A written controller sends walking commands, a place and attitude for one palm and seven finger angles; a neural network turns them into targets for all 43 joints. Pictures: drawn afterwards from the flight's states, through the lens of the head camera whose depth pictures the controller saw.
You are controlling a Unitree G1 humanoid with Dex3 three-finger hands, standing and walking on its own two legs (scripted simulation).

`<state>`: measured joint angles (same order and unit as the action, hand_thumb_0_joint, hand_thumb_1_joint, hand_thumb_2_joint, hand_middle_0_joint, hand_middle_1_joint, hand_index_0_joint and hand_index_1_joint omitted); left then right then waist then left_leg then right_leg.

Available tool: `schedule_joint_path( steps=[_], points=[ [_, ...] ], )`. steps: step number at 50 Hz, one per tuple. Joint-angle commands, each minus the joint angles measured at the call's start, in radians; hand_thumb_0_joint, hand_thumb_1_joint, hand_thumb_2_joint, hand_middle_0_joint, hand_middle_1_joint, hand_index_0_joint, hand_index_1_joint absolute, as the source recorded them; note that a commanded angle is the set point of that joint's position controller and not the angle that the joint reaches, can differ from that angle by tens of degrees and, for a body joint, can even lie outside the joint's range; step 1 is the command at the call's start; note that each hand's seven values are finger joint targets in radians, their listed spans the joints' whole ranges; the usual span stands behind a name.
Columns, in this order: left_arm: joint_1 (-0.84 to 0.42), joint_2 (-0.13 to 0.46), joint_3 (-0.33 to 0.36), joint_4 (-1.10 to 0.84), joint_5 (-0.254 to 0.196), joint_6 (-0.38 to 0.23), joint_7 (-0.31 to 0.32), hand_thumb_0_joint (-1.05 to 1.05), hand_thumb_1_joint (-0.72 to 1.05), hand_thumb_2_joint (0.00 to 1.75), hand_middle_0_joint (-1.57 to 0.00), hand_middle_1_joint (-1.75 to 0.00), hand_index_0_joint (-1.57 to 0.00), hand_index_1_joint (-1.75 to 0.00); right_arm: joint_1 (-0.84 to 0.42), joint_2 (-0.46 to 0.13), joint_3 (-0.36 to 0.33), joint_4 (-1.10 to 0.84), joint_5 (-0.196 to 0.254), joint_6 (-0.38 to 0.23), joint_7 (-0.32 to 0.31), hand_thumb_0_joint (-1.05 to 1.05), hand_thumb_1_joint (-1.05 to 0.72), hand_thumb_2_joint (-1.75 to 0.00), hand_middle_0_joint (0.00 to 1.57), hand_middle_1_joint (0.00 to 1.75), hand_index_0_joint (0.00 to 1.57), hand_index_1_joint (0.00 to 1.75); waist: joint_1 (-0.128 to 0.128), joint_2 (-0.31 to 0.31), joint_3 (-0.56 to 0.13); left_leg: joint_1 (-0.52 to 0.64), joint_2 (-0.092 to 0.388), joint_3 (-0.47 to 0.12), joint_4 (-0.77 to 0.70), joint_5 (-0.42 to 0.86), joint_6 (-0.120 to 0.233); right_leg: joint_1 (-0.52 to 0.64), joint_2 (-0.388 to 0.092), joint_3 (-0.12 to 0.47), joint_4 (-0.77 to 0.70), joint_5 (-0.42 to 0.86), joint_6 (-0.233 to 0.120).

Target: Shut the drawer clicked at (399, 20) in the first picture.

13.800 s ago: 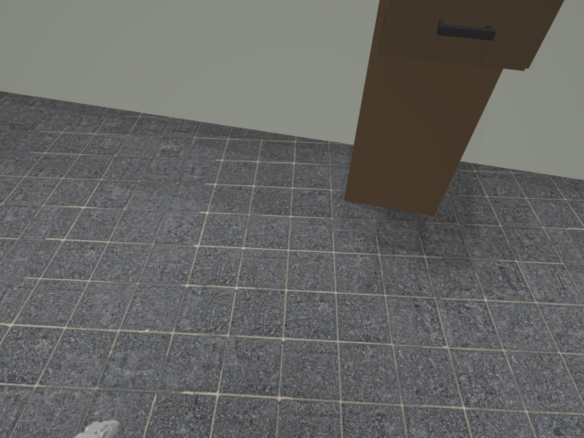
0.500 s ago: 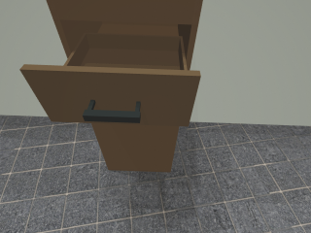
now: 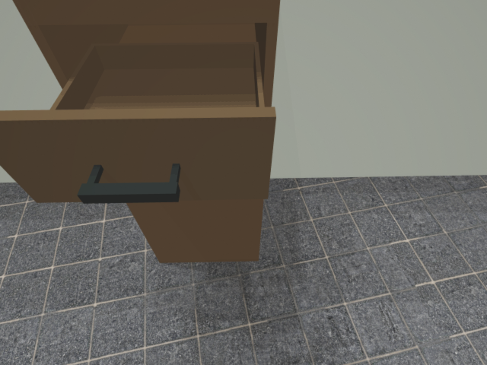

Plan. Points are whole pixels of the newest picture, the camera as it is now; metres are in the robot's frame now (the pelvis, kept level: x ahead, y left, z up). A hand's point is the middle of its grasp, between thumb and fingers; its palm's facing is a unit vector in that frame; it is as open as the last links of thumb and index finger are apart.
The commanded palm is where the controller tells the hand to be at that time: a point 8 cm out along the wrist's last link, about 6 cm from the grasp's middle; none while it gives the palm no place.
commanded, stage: come to a stop and stand still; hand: left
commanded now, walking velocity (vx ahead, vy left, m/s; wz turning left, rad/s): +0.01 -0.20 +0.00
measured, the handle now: (133, 181) +0.33 +0.17 +0.15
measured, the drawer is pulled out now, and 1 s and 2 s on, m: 0.25 0.25 0.25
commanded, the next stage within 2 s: look again from close up in 1.46 s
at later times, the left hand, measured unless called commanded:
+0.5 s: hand out of the picture +0.04 +0.13 -0.17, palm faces +0.06 -0.98 -0.20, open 7.3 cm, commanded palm none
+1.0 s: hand out of the picture +0.06 +0.19 -0.16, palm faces +0.00 -0.97 -0.24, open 7.4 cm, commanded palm none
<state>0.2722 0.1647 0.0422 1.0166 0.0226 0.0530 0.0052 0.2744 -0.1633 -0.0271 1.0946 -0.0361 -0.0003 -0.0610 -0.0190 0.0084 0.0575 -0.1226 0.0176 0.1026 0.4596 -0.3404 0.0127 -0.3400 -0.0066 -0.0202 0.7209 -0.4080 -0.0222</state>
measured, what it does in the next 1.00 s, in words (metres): steps on the spot: left foot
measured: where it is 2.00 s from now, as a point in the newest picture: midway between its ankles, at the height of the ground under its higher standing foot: outside the picture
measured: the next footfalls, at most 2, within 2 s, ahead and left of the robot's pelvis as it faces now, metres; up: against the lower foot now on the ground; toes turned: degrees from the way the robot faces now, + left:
left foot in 0.32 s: +0.05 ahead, +0.06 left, +0.00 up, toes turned -1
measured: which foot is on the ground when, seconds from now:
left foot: down 0.00-0.06, up 0.08-0.30, down 0.32-1.00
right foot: down 0.00-1.00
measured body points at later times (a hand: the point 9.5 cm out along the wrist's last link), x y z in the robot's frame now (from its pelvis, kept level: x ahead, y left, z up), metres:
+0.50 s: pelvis +0.02 -0.05 +0.00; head +0.03 -0.04 +0.45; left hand +0.04 +0.18 -0.16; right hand +0.10 -0.27 -0.15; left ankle +0.01 +0.05 -0.74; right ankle +0.01 -0.13 -0.74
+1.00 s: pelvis +0.02 +0.00 +0.00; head +0.04 +0.00 +0.45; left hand +0.06 +0.24 -0.15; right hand +0.02 -0.22 -0.16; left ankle +0.01 +0.05 -0.74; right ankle +0.01 -0.13 -0.74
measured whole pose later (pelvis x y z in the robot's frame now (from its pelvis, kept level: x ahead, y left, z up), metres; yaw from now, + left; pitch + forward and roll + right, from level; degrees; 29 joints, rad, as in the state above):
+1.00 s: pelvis +0.02 +0.00 +0.00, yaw +0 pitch +0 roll +0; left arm 0.25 0.19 -0.02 1.02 0.01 0.00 0.04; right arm 0.31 -0.18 0.02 1.05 -0.02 -0.01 -0.02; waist -0.01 0.01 0.02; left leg -0.19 -0.09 0.09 0.43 -0.25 0.10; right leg -0.22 -0.03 -0.02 0.49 -0.27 0.01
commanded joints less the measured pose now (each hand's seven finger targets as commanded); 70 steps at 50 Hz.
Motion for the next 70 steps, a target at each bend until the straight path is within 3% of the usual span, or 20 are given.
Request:
schedule_joint_path(
  steps=[1,2,3,4,6,10,14,17,20,27,28,29,30,31,33,35,41,49,60,70],
  points=[
    [0.115,0.070,0.026,-0.044,0.007,-0.027,-0.011,0.00,0.90,0.90,-0.20,-0.30,-0.20,-0.30,0.005,-0.196,-0.047,-0.046,0.004,-0.011,-0.007,0.00,-0.90,-0.90,0.20,0.30,0.20,0.30,0.046,-0.014,-0.042,-0.092,0.198,-0.104,0.058,0.391,0.061,0.165,-0.027,0.013,-0.275,0.334,0.000],
    [0.143,0.125,0.034,-0.036,0.013,-0.034,-0.003,0.00,0.90,0.90,-0.20,-0.30,-0.20,-0.30,0.029,-0.156,-0.043,-0.056,0.013,-0.011,-0.004,0.00,-0.90,-0.90,0.20,0.30,0.20,0.30,0.042,-0.187,-0.083,-0.201,0.095,-0.009,0.187,0.184,0.012,0.270,-0.143,0.164,-0.294,0.578,-0.045],
    [0.171,0.172,0.038,-0.028,0.010,-0.034,0.005,0.00,0.90,0.90,-0.20,-0.30,-0.20,-0.30,0.033,-0.097,-0.030,-0.069,0.019,-0.008,0.001,0.00,-0.90,-0.90,0.20,0.30,0.20,0.30,0.050,-0.326,-0.106,-0.306,-0.010,0.056,0.354,-0.194,-0.021,0.331,-0.273,0.288,-0.336,0.751,-0.151],
    [0.181,0.182,0.037,-0.035,0.007,-0.031,0.010,0.00,0.90,0.90,-0.20,-0.30,-0.20,-0.30,0.021,-0.085,-0.028,-0.077,0.024,0.002,0.000,0.00,-0.90,-0.90,0.20,0.30,0.20,0.30,0.074,-0.280,-0.133,-0.295,-0.008,-0.011,0.504,-0.341,-0.009,0.280,-0.318,0.300,-0.381,0.636,-0.227],
    [0.118,0.133,0.032,-0.048,0.008,-0.035,0.022,0.00,0.90,0.90,-0.20,-0.30,-0.20,-0.30,-0.031,-0.072,-0.023,-0.085,0.023,0.001,0.004,0.00,-0.90,-0.90,0.20,0.30,0.20,0.30,0.058,-0.204,-0.074,-0.338,0.017,-0.066,0.594,-0.285,-0.001,0.233,-0.284,0.306,-0.383,0.645,-0.254],
    [0.045,0.147,0.013,-0.057,0.006,-0.072,0.034,0.00,0.90,0.90,-0.20,-0.30,-0.20,-0.30,-0.019,-0.024,-0.005,-0.069,0.035,-0.010,0.027,0.00,-0.90,-0.90,0.20,0.30,0.20,0.30,0.019,-0.003,-0.073,-0.217,0.006,-0.063,0.289,-0.143,-0.021,0.197,-0.250,0.214,-0.362,0.704,-0.215],
    [0.025,0.137,0.001,-0.041,-0.015,-0.078,0.035,0.00,0.90,0.90,-0.20,-0.30,-0.20,-0.30,0.037,-0.032,0.001,-0.049,0.037,-0.012,0.026,0.00,-0.90,-0.90,0.20,0.30,0.20,0.30,0.002,-0.065,-0.098,-0.021,0.000,-0.068,-0.069,0.153,-0.022,0.175,-0.201,0.188,-0.306,0.657,-0.112],
    [0.044,0.106,-0.005,-0.035,-0.017,-0.071,0.038,0.00,0.90,0.90,-0.20,-0.30,-0.20,-0.30,-0.017,-0.098,-0.007,-0.073,0.027,-0.006,0.019,0.00,-0.90,-0.90,0.20,0.30,0.20,0.30,0.031,-0.003,-0.084,-0.007,0.106,-0.127,-0.006,0.385,0.023,0.156,-0.142,0.153,-0.327,0.549,-0.013],
    [0.042,0.124,-0.006,-0.025,-0.008,-0.061,0.041,0.00,0.90,0.90,-0.20,-0.30,-0.20,-0.30,-0.050,-0.087,-0.005,-0.080,0.027,0.005,0.022,0.00,-0.90,-0.90,0.20,0.30,0.20,0.30,0.035,0.051,-0.007,-0.076,0.091,-0.135,-0.033,0.294,0.012,0.157,-0.162,0.174,-0.343,0.489,-0.023],
    [0.020,0.103,-0.021,-0.025,-0.008,-0.063,0.037,0.00,0.90,0.90,-0.20,-0.30,-0.20,-0.30,-0.037,-0.085,0.001,-0.082,0.024,0.002,0.031,0.00,-0.90,-0.90,0.20,0.30,0.20,0.30,0.029,-0.039,-0.022,-0.060,0.091,-0.159,-0.107,0.205,0.017,0.142,-0.132,0.148,-0.383,0.309,-0.024],
    [0.139,0.128,-0.012,0.000,0.000,-0.089,0.081,0.00,0.90,0.90,-0.20,-0.30,-0.20,-0.30,-0.109,-0.133,-0.012,-0.160,0.038,-0.017,0.032,0.00,-0.90,-0.90,0.20,0.30,0.20,0.30,0.053,-0.017,-0.043,-0.081,0.069,-0.085,0.130,0.205,-0.011,0.172,-0.199,0.219,-0.335,0.904,0.048],
    [0.080,0.191,-0.005,-0.053,-0.001,-0.101,0.075,0.00,0.90,0.90,-0.20,-0.30,-0.20,-0.30,-0.018,-0.074,-0.005,-0.176,0.033,-0.002,0.041,0.00,-0.90,-0.90,0.20,0.30,0.20,0.30,0.002,-0.079,-0.148,-0.166,0.015,-0.110,0.138,-0.012,0.000,0.268,-0.261,0.270,-0.315,0.743,-0.024],
    [0.039,0.195,-0.007,-0.073,-0.002,-0.099,0.066,0.00,0.90,0.90,-0.20,-0.30,-0.20,-0.30,-0.022,-0.079,-0.005,-0.172,0.019,0.006,0.048,0.00,-0.90,-0.90,0.20,0.30,0.20,0.30,0.007,0.020,-0.134,-0.155,0.014,-0.100,0.116,-0.002,0.002,0.236,-0.287,0.285,-0.319,0.650,-0.093],
    [0.016,0.183,-0.009,-0.084,-0.005,-0.097,0.062,0.00,0.90,0.90,-0.20,-0.30,-0.20,-0.30,-0.005,-0.072,-0.003,-0.172,0.022,0.007,0.048,0.00,-0.90,-0.90,0.20,0.30,0.20,0.30,-0.012,-0.030,-0.138,-0.118,0.023,-0.102,0.078,0.014,0.001,0.183,-0.258,0.248,-0.328,0.455,-0.116],
    [-0.025,0.160,-0.016,-0.097,-0.008,-0.093,0.053,0.00,0.90,0.90,-0.20,-0.30,-0.20,-0.30,0.024,-0.092,-0.002,-0.171,0.021,-0.003,0.053,0.00,-0.90,-0.90,0.20,0.30,0.20,0.30,-0.024,-0.058,-0.081,-0.067,0.028,-0.136,0.015,0.095,0.011,0.071,-0.168,0.171,-0.322,0.228,-0.078],
    [-0.030,0.137,-0.019,-0.100,-0.007,-0.079,0.047,0.00,0.90,0.90,-0.20,-0.30,-0.20,-0.30,0.020,-0.110,-0.001,-0.172,0.013,-0.013,0.053,0.00,-0.90,-0.90,0.20,0.30,0.20,0.30,-0.005,-0.007,-0.009,-0.119,0.076,-0.189,-0.057,0.128,0.036,0.041,-0.105,0.115,-0.298,0.111,-0.049],
    [0.015,0.123,-0.030,-0.073,-0.007,-0.063,0.035,0.00,0.90,0.90,-0.20,-0.30,-0.20,-0.30,0.008,-0.154,0.009,-0.160,0.014,-0.028,0.045,0.00,-0.90,-0.90,0.20,0.30,0.20,0.30,0.034,0.005,0.049,-0.215,0.110,-0.286,-0.197,0.018,0.069,0.114,-0.053,0.066,-0.249,0.113,-0.027],
    [0.014,0.120,-0.037,-0.035,-0.015,-0.066,0.032,0.00,0.90,0.90,-0.20,-0.30,-0.20,-0.30,0.045,-0.143,0.020,-0.095,0.019,-0.042,0.037,0.00,-0.90,-0.90,0.20,0.30,0.20,0.30,0.028,-0.021,-0.035,-0.095,0.098,-0.242,-0.171,0.198,0.061,0.148,-0.076,0.076,-0.283,0.199,-0.020],
    [0.028,0.095,-0.043,0.031,-0.018,-0.061,0.040,0.00,0.90,0.90,-0.20,-0.30,-0.20,-0.30,0.064,-0.116,0.028,-0.024,0.025,-0.048,0.020,0.00,-0.90,-0.90,0.20,0.30,0.20,0.30,0.020,0.014,-0.042,0.022,0.099,-0.199,-0.123,0.523,0.047,0.157,-0.080,0.066,-0.285,0.280,-0.002],
    [0.049,0.086,-0.044,0.060,-0.015,-0.061,0.040,0.00,0.90,0.90,-0.20,-0.30,-0.20,-0.30,0.038,-0.113,0.027,0.000,0.026,-0.046,0.016,0.00,-0.90,-0.90,0.20,0.30,0.20,0.30,0.022,-0.016,-0.015,0.025,0.093,-0.191,-0.135,0.488,0.048,0.171,-0.090,0.071,-0.306,0.304,0.001]
  ],
)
